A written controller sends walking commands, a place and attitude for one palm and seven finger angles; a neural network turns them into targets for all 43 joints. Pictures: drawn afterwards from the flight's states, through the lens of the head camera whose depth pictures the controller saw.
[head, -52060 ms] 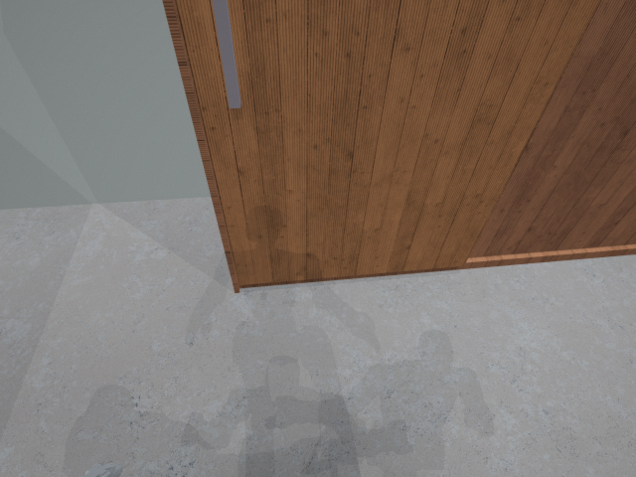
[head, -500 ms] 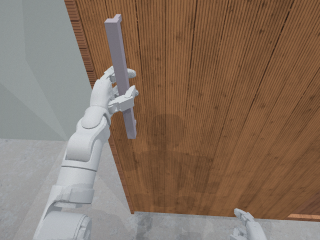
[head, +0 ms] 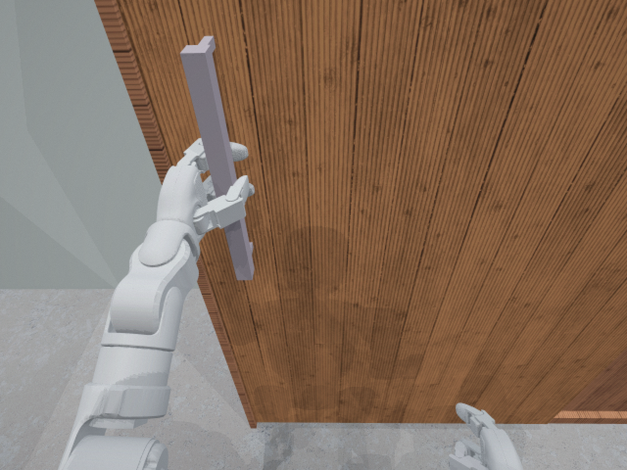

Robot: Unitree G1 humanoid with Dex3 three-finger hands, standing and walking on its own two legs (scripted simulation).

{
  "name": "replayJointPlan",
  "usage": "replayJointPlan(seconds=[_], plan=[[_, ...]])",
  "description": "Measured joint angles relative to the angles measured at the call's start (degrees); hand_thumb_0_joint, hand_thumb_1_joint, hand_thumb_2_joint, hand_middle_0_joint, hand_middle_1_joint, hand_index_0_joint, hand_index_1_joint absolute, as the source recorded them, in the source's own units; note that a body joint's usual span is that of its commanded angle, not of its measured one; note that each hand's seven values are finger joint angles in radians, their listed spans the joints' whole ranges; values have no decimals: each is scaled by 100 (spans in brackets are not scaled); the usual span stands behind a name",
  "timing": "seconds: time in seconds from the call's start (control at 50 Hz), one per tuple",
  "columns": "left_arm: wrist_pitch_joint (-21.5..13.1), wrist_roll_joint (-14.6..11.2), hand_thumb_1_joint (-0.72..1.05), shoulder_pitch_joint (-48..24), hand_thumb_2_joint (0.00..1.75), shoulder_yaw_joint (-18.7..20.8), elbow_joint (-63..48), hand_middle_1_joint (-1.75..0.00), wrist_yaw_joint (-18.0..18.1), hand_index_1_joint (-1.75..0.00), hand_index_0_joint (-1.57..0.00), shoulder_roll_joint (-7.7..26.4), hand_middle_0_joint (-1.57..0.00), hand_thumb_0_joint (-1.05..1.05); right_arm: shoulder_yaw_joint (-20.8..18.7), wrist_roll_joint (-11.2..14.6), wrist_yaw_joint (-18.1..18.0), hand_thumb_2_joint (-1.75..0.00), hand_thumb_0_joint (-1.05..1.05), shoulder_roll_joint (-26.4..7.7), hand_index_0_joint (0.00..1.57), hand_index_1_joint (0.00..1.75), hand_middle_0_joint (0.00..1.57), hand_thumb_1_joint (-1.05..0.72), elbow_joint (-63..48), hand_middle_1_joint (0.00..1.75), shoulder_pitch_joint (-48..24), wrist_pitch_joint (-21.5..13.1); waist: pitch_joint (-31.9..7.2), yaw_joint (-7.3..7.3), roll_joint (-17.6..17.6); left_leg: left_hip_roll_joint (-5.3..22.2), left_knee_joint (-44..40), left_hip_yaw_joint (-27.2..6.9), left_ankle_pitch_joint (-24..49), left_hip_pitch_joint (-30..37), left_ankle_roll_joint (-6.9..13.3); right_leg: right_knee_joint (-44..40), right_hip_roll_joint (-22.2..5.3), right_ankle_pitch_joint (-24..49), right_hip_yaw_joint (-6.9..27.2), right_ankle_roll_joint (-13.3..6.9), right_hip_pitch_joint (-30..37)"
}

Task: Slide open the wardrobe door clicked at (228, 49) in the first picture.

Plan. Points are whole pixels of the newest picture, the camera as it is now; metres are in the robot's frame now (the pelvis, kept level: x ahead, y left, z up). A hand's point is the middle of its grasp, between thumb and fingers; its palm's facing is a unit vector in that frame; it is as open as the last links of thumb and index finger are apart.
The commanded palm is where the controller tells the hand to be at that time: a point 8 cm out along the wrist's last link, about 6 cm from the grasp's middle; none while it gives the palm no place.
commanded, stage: grip the handle and tug to test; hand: left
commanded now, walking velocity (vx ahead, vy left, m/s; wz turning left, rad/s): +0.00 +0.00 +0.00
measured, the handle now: (229, 178) +0.42 +0.13 +0.19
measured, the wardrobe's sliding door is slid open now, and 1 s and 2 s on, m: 0.00 0.00 0.02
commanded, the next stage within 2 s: tug the door sideways, standing still in 0.16 s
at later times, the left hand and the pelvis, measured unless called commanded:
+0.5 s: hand (238, 201) +0.36 +0.11 +0.20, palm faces +0.04 -1.00 -0.01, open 6.2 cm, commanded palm +0.34 +0.13 +0.20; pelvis +0.03 +0.00 +0.00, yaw +3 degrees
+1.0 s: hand (238, 205) +0.37 +0.11 +0.20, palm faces +0.05 -0.99 -0.09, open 6.3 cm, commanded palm +0.35 +0.14 +0.20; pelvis -0.03 +0.01 -0.01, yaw +3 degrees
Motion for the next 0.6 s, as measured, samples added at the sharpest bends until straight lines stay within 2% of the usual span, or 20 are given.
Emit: replayJointPlan(seconds=[0.12, 0.3, 0.36, 0.48, 0.6], plan=[[113, -49, 72, 449, 75, 110, -627, -137, -33, -133, -28, 43, -31, 0, -25, 4, 65, -90, 2, -25, 20, 29, 20, -90, -144, 30, 20, 62, -62, -75, 5, 28, -8, 85, -72, 11, -5, 8, 30, -50, 86, 3, -32], [442, -67, 73, 957, 75, 59, -1582, -136, 3, -133, -25, 12, -29, 0, -89, -13, 136, -90, 2, -81, 20, 29, 20, -90, -224, 30, 8, 134, -135, -45, 3, 20, 84, 86, -218, -40, 7, 76, 24, -209, 113, 15, -75], [548, -36, 73, 925, 76, -67, -1701, -136, 33, -133, -26, -61, -30, 0, -113, -22, 110, -90, 2, -99, 20, 29, 20, -90, -184, 30, -1, 106, -119, 41, 7, 0, 142, 8, -272, -58, 13, 110, 4, -276, 53, 22, -53], [652, 125, 70, 410, 80, -459, -1379, -135, 185, -133, -29, -320, -33, 0, -130, -68, 53, -90, 2, -97, 20, 29, 20, -91, 50, 30, -126, 26, -17, 282, -17, -71, 313, -245, -344, -156, 2, 244, -74, -384, -190, 28, -32], [490, 294, 69, -24, 83, -626, -772, -136, 348, -135, -30, -500, -34, 0, -77, -109, 76, -90, 2, 39, 20, 29, 20, -91, 65, 30, -285, -9, 24, 357, -14, -133, 441, -373, -321, -250, 12, 364, -139, -407, -306, 34, -68]])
